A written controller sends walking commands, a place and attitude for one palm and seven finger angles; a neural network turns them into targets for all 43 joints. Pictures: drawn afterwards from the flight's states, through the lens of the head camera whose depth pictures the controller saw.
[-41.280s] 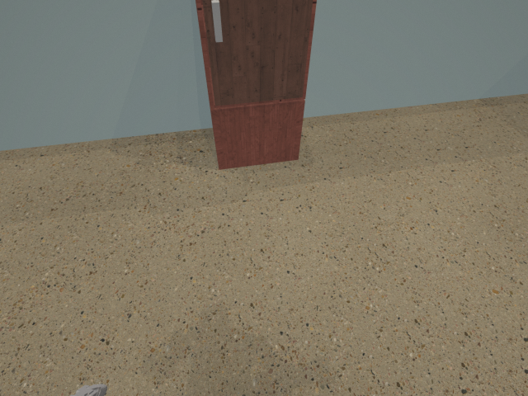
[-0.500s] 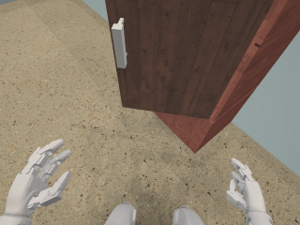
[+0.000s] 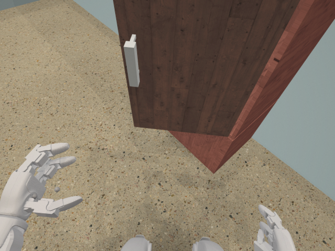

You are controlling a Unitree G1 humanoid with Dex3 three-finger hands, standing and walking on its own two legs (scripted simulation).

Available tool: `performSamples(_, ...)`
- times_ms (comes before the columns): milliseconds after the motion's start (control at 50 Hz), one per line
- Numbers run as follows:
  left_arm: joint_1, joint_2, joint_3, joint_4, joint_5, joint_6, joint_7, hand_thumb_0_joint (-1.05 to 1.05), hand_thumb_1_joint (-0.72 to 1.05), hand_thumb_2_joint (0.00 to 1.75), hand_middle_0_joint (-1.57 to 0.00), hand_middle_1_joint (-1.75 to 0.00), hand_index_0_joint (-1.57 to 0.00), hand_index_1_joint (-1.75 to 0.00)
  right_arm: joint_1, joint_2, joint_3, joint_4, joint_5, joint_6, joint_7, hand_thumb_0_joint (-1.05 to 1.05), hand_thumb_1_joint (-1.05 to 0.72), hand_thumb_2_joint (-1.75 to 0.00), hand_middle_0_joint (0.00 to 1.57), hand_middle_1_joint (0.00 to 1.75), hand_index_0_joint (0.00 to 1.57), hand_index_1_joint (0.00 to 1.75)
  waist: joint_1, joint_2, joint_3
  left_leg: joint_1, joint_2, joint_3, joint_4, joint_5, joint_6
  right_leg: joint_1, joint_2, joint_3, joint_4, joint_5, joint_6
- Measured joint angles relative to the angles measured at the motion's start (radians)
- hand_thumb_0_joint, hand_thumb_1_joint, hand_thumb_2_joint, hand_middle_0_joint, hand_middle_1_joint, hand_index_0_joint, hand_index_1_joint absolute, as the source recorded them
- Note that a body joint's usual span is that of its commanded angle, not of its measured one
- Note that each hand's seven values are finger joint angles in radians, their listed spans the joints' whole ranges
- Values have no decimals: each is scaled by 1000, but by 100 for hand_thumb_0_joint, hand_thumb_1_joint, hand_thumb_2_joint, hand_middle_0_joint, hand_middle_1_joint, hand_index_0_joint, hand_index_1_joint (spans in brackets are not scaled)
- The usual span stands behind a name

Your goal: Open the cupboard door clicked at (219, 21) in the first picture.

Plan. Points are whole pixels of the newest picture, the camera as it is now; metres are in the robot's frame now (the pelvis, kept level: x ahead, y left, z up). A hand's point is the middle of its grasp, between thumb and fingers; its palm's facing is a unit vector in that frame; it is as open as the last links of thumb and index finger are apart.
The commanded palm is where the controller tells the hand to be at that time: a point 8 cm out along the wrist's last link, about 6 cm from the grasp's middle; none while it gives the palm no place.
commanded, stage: raise the hand with hooked fingers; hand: left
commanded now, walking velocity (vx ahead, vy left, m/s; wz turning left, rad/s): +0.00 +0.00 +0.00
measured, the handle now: (134, 61) +0.59 +0.14 +0.10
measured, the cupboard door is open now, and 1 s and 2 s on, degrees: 42 42 42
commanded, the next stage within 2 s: move the hooked fingers beside the handle in 1.16 s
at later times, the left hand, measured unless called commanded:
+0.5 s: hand (45, 154) +0.28 +0.27 +0.10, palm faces +0.00 -1.00 -0.05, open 13.9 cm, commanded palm +0.26 +0.32 +0.11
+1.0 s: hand (52, 140) +0.30 +0.26 +0.12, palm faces -0.01 -1.00 -0.03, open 14.0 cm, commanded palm +0.27 +0.31 +0.12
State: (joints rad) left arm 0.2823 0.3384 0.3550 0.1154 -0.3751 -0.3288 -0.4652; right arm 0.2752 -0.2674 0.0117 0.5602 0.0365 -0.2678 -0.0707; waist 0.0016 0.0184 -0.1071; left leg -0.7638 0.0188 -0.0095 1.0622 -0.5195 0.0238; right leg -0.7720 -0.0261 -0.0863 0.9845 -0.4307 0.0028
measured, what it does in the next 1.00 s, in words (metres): stands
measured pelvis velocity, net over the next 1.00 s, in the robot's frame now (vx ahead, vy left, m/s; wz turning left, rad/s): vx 0.01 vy -0.01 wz -0.01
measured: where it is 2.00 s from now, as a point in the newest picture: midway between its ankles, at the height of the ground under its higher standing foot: outside the picture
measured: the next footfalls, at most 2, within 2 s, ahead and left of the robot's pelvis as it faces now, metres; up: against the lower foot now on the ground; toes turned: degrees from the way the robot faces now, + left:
none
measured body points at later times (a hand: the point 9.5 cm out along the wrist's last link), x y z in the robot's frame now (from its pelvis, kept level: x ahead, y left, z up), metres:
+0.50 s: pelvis +0.01 +0.00 +0.02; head +0.05 +0.01 +0.47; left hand +0.27 +0.32 +0.11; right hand +0.18 -0.24 -0.05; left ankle +0.00 +0.10 -0.67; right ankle +0.03 -0.13 -0.67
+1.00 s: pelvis +0.01 -0.01 +0.03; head +0.05 -0.01 +0.48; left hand +0.30 +0.31 +0.12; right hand +0.15 -0.27 -0.05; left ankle +0.00 +0.10 -0.67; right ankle +0.03 -0.13 -0.67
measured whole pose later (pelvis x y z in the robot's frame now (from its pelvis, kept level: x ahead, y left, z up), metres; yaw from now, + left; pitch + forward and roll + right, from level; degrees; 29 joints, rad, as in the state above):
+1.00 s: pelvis +0.01 -0.01 +0.03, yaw -1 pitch +8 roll -1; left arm -0.06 0.41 0.44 0.42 -0.35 -0.23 -0.53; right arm 0.31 -0.28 0.03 0.56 0.04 -0.20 -0.09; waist 0.00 0.02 -0.07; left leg -0.54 0.02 0.01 0.82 -0.43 0.01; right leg -0.57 -0.01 -0.06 0.78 -0.35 -0.01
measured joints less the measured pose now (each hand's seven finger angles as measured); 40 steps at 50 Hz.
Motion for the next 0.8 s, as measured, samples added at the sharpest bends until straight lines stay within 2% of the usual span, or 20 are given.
performSamples(140,-41,19,4,9,7,25,11,0,-16,45,-28,-98,-28,-98,1,-2,5,-13,3,1,-3,1,-91,-90,20,30,20,30,-6,-5,4,52,-1,5,-44,13,3,52,1,4,-47,16,4)
performSamples(400,-176,51,37,114,10,92,-22,0,-43,33,-29,-115,-30,-115,-3,9,36,-18,4,21,-10,1,-91,-90,20,30,21,30,9,7,9,132,-4,8,-120,38,3,132,2,6,-121,40,6)
performSamples(700,-347,96,84,272,15,128,-65,-1,-50,31,-30,-120,-30,-120,16,-8,35,1,9,51,-29,1,-91,-90,20,30,21,30,5,8,24,205,-2,15,-206,75,-5,195,6,13,-191,69,-2)
performSamples(800,-359,101,87,305,11,130,-79,-1,-50,30,-30,-120,-30,-120,26,-16,29,-3,11,60,-23,1,-91,-90,20,30,21,30,-2,9,21,219,0,21,-230,85,-8,203,9,19,-208,78,-4)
